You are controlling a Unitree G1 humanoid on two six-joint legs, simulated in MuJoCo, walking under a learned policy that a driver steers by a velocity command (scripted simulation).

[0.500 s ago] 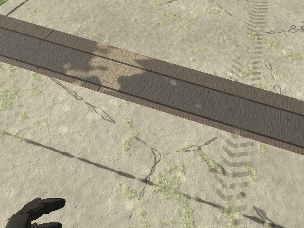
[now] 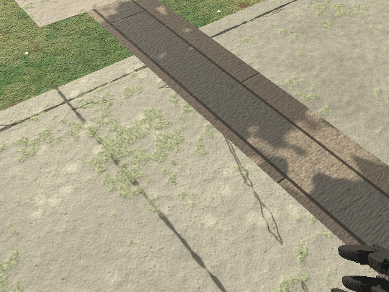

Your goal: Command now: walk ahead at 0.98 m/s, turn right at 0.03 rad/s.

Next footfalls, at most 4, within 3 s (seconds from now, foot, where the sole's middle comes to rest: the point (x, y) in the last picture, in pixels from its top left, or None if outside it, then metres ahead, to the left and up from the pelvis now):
0.12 left None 0.33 0.16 -0.76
0.58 right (255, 241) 0.69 -0.14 -0.76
1.02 left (282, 150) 1.13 -0.25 -0.76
1.52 right None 1.08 -0.74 -0.76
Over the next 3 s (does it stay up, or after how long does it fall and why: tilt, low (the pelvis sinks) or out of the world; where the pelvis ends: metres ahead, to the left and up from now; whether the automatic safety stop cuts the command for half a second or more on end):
stays up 1.66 -1.74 -0.01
